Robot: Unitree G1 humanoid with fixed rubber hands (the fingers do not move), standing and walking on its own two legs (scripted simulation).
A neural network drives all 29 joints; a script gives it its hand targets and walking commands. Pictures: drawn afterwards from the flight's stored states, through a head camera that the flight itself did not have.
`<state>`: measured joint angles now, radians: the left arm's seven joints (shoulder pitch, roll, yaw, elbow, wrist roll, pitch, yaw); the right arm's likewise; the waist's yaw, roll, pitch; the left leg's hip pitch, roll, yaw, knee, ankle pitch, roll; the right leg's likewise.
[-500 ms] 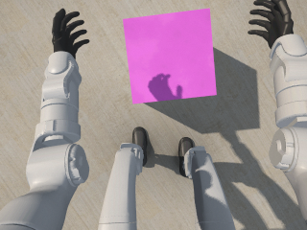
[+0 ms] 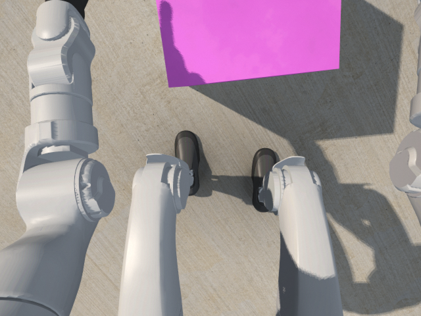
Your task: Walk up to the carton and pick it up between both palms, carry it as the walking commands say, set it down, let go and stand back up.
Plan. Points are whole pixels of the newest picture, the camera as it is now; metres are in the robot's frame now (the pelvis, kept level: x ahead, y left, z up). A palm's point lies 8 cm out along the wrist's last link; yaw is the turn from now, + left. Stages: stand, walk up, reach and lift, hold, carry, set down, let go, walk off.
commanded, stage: reach and lift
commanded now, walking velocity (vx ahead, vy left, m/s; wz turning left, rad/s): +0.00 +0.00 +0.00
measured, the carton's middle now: (239, 8) +0.58 -0.01 -0.39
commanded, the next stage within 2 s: none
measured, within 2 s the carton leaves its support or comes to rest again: neither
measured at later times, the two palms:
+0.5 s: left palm (112, 24) +0.52 +0.23 -0.28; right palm out of the picture +0.56 -0.24 -0.26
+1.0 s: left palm (119, 24) +0.53 +0.23 -0.31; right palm (361, 2) +0.57 -0.23 -0.30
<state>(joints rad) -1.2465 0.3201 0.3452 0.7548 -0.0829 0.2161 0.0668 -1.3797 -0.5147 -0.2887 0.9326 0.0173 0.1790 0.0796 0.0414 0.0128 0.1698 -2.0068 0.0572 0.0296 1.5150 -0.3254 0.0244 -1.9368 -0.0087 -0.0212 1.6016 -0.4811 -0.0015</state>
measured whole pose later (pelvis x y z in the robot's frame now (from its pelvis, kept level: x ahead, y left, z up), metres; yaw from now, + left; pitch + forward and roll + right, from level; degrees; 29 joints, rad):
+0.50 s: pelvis +0.00 +0.00 -0.11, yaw +1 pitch +43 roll +0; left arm -1.35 0.36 0.26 0.98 -0.13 0.14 0.10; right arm -1.45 -0.57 -0.21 1.10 0.08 0.14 0.07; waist 0.04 0.01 0.26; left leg -2.26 0.07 0.02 1.92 -0.42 0.02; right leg -2.18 -0.01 -0.01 2.02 -0.60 -0.01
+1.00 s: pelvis -0.01 -0.01 -0.15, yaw +1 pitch +38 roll +1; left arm -1.46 0.41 0.18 1.06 -0.24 0.12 0.11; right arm -1.51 -0.57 -0.11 1.10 0.15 0.12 0.01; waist 0.04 0.01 0.39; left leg -2.29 0.07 0.02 2.05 -0.42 0.02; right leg -2.21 -0.01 -0.01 2.17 -0.62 -0.02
